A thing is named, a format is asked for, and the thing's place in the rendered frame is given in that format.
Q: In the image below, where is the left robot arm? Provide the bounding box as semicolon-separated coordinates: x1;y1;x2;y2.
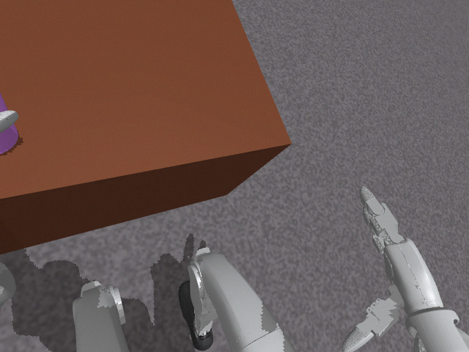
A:
0;262;16;313

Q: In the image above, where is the right robot arm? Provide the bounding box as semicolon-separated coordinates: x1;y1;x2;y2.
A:
405;307;469;352

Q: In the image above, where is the right robot hand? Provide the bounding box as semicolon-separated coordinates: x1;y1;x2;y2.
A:
341;186;443;352

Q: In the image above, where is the left robot hand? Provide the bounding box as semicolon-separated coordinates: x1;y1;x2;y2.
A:
0;110;18;133

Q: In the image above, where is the bottle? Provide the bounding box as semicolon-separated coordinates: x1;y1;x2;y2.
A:
0;93;18;154

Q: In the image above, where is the right robot foot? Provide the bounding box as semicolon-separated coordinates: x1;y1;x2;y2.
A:
179;281;213;351

